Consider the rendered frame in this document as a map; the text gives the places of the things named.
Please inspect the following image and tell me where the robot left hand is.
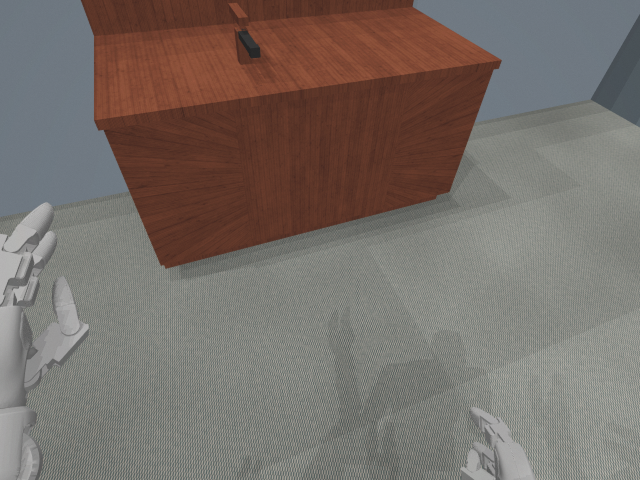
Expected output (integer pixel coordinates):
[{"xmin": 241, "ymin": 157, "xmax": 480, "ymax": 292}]
[{"xmin": 0, "ymin": 202, "xmax": 89, "ymax": 409}]

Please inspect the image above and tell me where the robot right hand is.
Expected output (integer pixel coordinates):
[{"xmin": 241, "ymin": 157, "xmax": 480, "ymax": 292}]
[{"xmin": 461, "ymin": 407, "xmax": 536, "ymax": 480}]

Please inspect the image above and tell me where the left robot forearm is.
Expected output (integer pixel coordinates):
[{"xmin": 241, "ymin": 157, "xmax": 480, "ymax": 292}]
[{"xmin": 0, "ymin": 406, "xmax": 43, "ymax": 480}]

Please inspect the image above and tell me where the tap lever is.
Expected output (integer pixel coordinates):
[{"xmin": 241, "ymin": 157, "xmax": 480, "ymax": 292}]
[{"xmin": 238, "ymin": 29, "xmax": 261, "ymax": 59}]

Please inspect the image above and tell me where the counter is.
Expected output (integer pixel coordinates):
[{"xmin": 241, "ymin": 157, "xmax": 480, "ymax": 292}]
[{"xmin": 81, "ymin": 0, "xmax": 502, "ymax": 269}]

